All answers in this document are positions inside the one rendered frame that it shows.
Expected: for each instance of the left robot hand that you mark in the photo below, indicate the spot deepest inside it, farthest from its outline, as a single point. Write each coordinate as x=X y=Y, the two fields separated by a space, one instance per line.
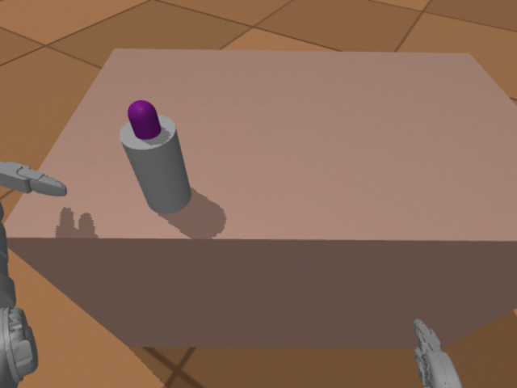
x=21 y=178

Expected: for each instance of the right robot hand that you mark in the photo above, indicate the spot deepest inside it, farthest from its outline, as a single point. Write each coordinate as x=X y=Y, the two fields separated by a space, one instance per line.
x=435 y=368

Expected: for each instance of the bottle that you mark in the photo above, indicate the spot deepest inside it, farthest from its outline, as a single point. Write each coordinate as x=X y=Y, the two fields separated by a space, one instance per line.
x=152 y=145

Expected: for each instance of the left robot arm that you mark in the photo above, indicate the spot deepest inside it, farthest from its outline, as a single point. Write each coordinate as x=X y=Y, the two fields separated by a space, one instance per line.
x=18 y=351

